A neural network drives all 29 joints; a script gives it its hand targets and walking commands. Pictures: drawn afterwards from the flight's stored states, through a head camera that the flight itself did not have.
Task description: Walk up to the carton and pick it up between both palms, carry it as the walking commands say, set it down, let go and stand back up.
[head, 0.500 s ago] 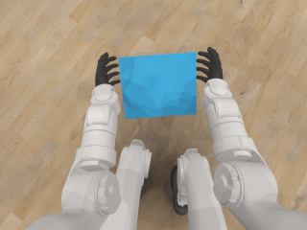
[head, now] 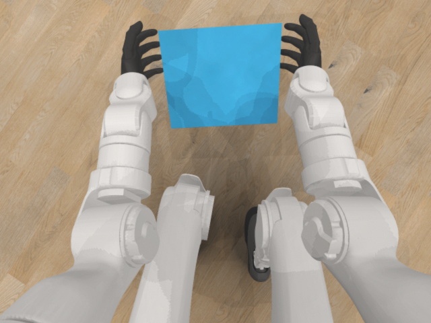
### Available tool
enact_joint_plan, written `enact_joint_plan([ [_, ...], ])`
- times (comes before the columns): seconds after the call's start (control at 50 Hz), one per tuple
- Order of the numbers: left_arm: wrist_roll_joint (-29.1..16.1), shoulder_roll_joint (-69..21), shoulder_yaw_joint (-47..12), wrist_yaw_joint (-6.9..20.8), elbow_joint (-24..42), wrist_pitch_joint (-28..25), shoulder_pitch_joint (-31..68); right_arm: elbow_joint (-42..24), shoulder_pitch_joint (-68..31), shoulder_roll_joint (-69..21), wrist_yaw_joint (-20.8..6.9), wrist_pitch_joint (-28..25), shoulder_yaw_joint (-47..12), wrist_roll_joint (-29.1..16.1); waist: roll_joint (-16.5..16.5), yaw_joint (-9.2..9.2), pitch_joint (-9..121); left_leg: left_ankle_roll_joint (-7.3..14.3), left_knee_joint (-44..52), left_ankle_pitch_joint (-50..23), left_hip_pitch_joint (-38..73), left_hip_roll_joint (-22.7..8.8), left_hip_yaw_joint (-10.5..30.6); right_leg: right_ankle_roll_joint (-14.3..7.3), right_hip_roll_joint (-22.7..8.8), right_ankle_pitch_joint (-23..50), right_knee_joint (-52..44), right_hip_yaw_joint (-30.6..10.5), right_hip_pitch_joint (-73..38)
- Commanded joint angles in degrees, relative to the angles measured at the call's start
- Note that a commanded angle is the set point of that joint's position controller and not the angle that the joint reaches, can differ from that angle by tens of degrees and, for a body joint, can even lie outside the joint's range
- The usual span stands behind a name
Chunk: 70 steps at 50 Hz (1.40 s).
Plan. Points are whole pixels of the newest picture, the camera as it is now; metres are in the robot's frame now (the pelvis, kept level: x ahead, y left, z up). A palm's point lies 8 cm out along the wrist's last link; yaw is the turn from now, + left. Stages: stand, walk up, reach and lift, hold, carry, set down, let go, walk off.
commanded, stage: set down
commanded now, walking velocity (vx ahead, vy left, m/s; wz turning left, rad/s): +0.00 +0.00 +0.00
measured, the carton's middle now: (221, 73) +0.54 +0.07 -0.20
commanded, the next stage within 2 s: none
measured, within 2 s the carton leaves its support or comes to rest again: neither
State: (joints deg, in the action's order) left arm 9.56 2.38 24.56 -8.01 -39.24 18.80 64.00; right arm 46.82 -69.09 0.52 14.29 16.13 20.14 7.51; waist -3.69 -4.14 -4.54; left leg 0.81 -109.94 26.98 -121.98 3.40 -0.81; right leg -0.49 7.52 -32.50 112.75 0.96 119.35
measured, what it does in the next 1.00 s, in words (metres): lowers itself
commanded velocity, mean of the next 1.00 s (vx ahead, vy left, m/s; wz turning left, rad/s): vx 0.00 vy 0.00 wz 0.00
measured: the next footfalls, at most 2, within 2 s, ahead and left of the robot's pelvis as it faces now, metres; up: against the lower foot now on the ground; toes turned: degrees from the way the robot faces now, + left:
none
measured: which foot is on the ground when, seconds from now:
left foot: down 0.00-1.00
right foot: down 0.00-1.00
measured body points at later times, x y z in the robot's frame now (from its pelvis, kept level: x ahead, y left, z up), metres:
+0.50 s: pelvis -0.02 +0.01 -0.06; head +0.34 +0.05 +0.20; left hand +0.52 +0.22 -0.21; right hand +0.56 -0.06 -0.20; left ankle +0.13 +0.10 -0.41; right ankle +0.10 -0.10 -0.41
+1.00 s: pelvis +0.01 +0.00 -0.09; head +0.36 +0.03 +0.17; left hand +0.55 +0.22 -0.24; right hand +0.58 -0.07 -0.24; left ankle +0.13 +0.10 -0.41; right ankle +0.10 -0.10 -0.41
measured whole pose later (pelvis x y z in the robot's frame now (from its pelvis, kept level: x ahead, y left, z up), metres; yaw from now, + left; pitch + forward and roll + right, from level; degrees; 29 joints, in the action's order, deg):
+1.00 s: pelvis +0.01 +0.00 -0.09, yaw -1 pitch +30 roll +0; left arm -0.5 15.4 17.7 -3.0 -55.9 13.5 82.3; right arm 57.1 -85.0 10.2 10.2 13.0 13.2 -0.5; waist -2.1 -5.3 -26.3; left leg 2.6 -129.2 31.9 -126.8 1.2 -3.4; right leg 0.1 8.8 -37.6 132.1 1.9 124.2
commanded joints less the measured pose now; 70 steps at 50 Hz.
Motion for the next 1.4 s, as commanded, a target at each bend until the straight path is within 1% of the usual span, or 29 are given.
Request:
enact_joint_plan([
  [0.0,-9.32,-50.43,-31.49,17.79,4.34,-2.56,43.54,-4.29,-38.95,-58.97,-16.89,-1.47,-27.50,-8.35,0.79,-4.00,82.51,-1.52,7.95,-15.53,44.95,4.16,-0.41,0.57,4.11,11.75,-10.20,-0.94,-31.24],
  [0.08,-11.40,-49.05,-33.89,18.35,6.97,-2.62,46.86,-7.00,-42.06,-58.41,-16.83,-1.07,-29.72,-9.87,0.98,-3.93,90.58,-1.58,5.45,-16.74,46.23,4.04,-0.70,0.47,3.54,13.42,-7.63,-0.85,-35.19],
  [0.14,-13.99,-47.42,-36.93,18.34,9.82,-2.57,50.93,-10.15,-44.50,-57.30,-16.98,-0.36,-31.87,-11.10,1.51,-2.70,100.90,-1.72,3.25,-17.96,50.03,3.95,-0.61,0.26,2.83,15.50,-5.48,-0.89,-40.86],
  [0.18,-15.62,-45.87,-39.09,17.92,11.18,-2.39,53.91,-11.42,-45.46,-55.57,-17.26,0.34,-33.39,-11.96,2.23,-1.49,107.42,-1.87,1.67,-18.47,53.63,3.59,-0.16,-0.05,2.21,16.51,-4.00,-0.90,-44.15],
  [0.2,-16.45,-45.66,-39.95,17.62,12.85,-2.21,55.43,-13.84,-47.44,-55.32,-17.04,0.61,-35.80,-13.51,3.50,-1.75,110.02,-1.61,0.08,-23.79,56.38,3.71,-0.53,-0.09,2.18,20.57,-2.76,-0.84,-45.97],
  [0.22,-18.29,-46.38,-40.71,17.10,14.65,-2.19,55.74,-18.54,-51.25,-54.79,-16.60,0.51,-38.69,-15.68,3.67,-1.98,111.76,-1.28,-0.73,-27.47,58.92,3.90,-0.53,-0.22,2.44,22.86,-1.92,-0.78,-46.30],
  [0.26,-20.11,-46.92,-40.87,16.44,12.92,-1.64,56.55,-19.99,-54.39,-53.12,-16.48,0.56,-38.43,-16.68,3.70,-2.03,108.68,-1.19,-0.73,-25.85,59.06,3.52,-0.35,-0.57,2.81,20.09,-1.66,-0.50,-43.24],
  [0.3,-20.05,-48.67,-41.03,16.41,10.42,-1.58,57.49,-15.40,-52.88,-52.61,-16.98,0.10,-34.70,-15.53,5.46,-0.38,102.35,-1.62,-0.39,-21.98,56.13,3.27,0.16,-1.13,2.51,17.28,-1.17,0.14,-38.31],
  [0.34,-18.71,-47.83,-39.27,16.74,7.42,-2.37,57.76,-8.45,-49.11,-53.40,-17.86,0.06,-31.25,-13.56,5.47,0.89,95.15,-1.36,-0.92,-18.94,52.04,3.03,0.35,-1.25,2.41,14.68,-0.57,0.17,-33.70],
  [0.4,-17.40,-47.09,-36.86,17.22,3.27,-3.07,58.08,-4.61,-49.37,-51.83,-18.95,-0.45,-28.26,-12.23,5.48,1.21,87.50,-1.12,-1.77,-15.55,48.63,2.84,0.30,-1.35,2.26,11.24,0.24,0.21,-29.35],
  [0.44,-17.37,-47.23,-36.00,17.24,2.23,-3.38,59.17,-4.37,-51.11,-50.21,-19.42,-0.89,-27.16,-12.17,5.88,1.39,85.33,-1.20,-2.35,-14.86,49.00,2.78,0.59,-1.42,2.28,10.12,1.09,0.60,-27.40],
  [0.5,-17.69,-47.08,-35.06,17.00,0.76,-3.75,60.26,-4.31,-53.50,-48.40,-19.94,-1.56,-26.39,-12.47,5.93,1.11,82.94,-1.19,-3.13,-14.82,49.97,2.84,1.17,-1.43,2.28,9.24,2.41,1.25,-25.13],
  [0.52,-17.67,-46.81,-34.55,16.98,0.35,-3.97,60.26,-4.05,-53.86,-48.32,-20.11,-1.82,-26.35,-12.62,5.68,0.46,82.07,-1.10,-3.46,-15.34,49.35,2.92,1.17,-1.42,2.29,9.25,2.74,1.26,-24.68],
  [0.56,-17.77,-46.09,-33.47,16.92,-0.68,-4.46,60.07,-2.96,-53.74,-47.45,-20.33,-2.29,-25.74,-12.47,5.01,0.08,77.83,-0.91,-3.80,-15.34,48.33,2.97,1.81,-1.31,2.28,8.65,3.56,1.45,-22.36],
  [0.62,-17.82,-44.52,-32.37,16.95,-2.21,-5.18,58.63,-2.59,-53.29,-46.93,-20.58,-3.05,-25.84,-12.98,3.26,-0.94,72.93,-0.48,-4.70,-16.96,47.56,3.09,2.45,-1.01,2.30,8.96,4.74,1.73,-20.41],
  [0.68,-18.19,-43.10,-31.31,17.04,-2.89,-5.94,57.29,-2.94,-53.74,-47.12,-20.58,-3.84,-27.14,-14.44,1.28,-2.68,70.62,0.00,-5.92,-20.18,47.13,3.17,2.62,-0.68,2.36,10.60,5.90,1.84,-20.44],
  [0.72,-18.56,-42.20,-30.98,17.23,-3.19,-6.48,56.76,-3.12,-53.67,-47.08,-20.39,-4.40,-27.75,-15.17,0.46,-3.46,69.62,0.18,-6.79,-22.30,46.73,3.15,2.75,-0.59,2.35,11.96,6.81,1.77,-20.39],
  [0.74,-18.50,-41.88,-30.83,17.35,-3.72,-6.59,56.21,-2.63,-53.28,-47.00,-20.32,-4.60,-27.72,-15.19,0.06,-3.48,68.28,0.21,-7.02,-22.58,46.07,3.10,2.85,-0.55,2.42,12.22,7.08,1.82,-19.97],
  [0.8,-16.93,-39.85,-28.58,18.23,-7.35,-6.62,53.06,-0.29,-52.06,-46.26,-20.41,-4.74,-27.48,-14.81,-1.76,-4.83,59.61,0.69,-7.75,-20.74,41.37,2.80,2.88,-0.45,2.26,11.01,7.48,1.25,-17.56],
  [0.82,-16.38,-39.37,-27.97,18.63,-8.55,-6.59,52.18,0.89,-51.18,-45.87,-20.45,-4.77,-27.07,-14.38,-1.93,-4.94,56.65,0.75,-7.97,-19.85,39.60,2.69,2.77,-0.43,2.23,10.58,7.59,1.09,-16.85],
  [0.9,-15.83,-38.46,-26.99,20.14,-9.00,-6.77,51.59,2.10,-49.56,-46.73,-20.10,-4.96,-27.09,-13.96,-2.81,-5.93,52.74,0.94,-8.89,-19.35,35.24,2.34,1.96,-0.44,2.35,11.77,7.81,0.37,-17.73],
  [0.96,-15.11,-37.36,-26.13,21.12,-10.28,-6.59,50.86,2.87,-48.75,-46.80,-19.73,-4.94,-26.32,-13.20,-3.78,-5.92,48.78,1.07,-9.29,-17.45,31.56,2.00,1.52,-0.36,2.45,11.42,7.27,-0.21,-17.17],
  [1.0,-14.46,-37.14,-25.59,21.74,-11.02,-6.47,50.04,3.41,-48.30,-46.82,-19.57,-4.97,-26.16,-12.95,-4.02,-6.42,46.77,1.04,-9.54,-16.83,28.88,1.88,1.16,-0.39,2.54,11.99,7.07,-0.77,-17.58],
  [1.1,-12.61,-35.76,-24.35,23.00,-12.33,-5.96,47.75,5.42,-46.02,-45.78,-19.32,-4.92,-25.26,-12.18,-2.83,-7.38,42.53,1.00,-9.86,-15.10,24.54,1.39,0.52,-0.57,2.79,12.34,6.73,-1.84,-17.73],
  [1.16,-11.84,-34.95,-23.74,23.55,-12.83,-5.72,46.79,5.95,-45.44,-44.59,-19.27,-4.92,-24.98,-11.79,-2.58,-7.40,40.64,1.07,-9.92,-14.19,23.16,1.24,0.40,-0.61,2.85,11.98,6.75,-1.94,-17.59],
  [1.22,-11.03,-34.70,-23.06,23.91,-13.63,-5.50,45.49,6.62,-44.57,-43.59,-19.37,-4.95,-24.40,-11.23,-2.25,-6.96,38.49,1.16,-9.87,-13.59,22.54,1.19,0.47,-0.70,2.91,11.55,6.69,-1.90,-17.08],
  [1.26,-10.47,-34.48,-22.56,24.06,-14.19,-5.42,44.53,7.00,-43.84,-43.05,-19.54,-5.01,-24.14,-11.03,-2.21,-7.04,37.20,1.20,-9.86,-13.34,22.27,1.21,0.58,-0.77,2.93,11.15,6.79,-1.83,-16.42],
  [1.32,-9.91,-34.20,-22.00,24.17,-14.78,-5.35,43.48,7.77,-42.66,-42.19,-19.84,-5.00,-23.57,-10.45,-2.28,-6.45,35.23,1.34,-9.72,-13.02,22.32,1.26,0.85,-0.81,3.00,10.61,6.90,-1.54,-15.31],
  [1.38,-9.37,-34.21,-21.50,24.20,-15.54,-5.31,41.99,8.14,-41.76,-41.75,-20.16,-5.00,-23.37,-10.22,-2.28,-6.36,33.65,1.47,-9.82,-13.28,22.71,1.36,1.15,-0.85,2.96,10.32,7.28,-1.33,-14.42],
])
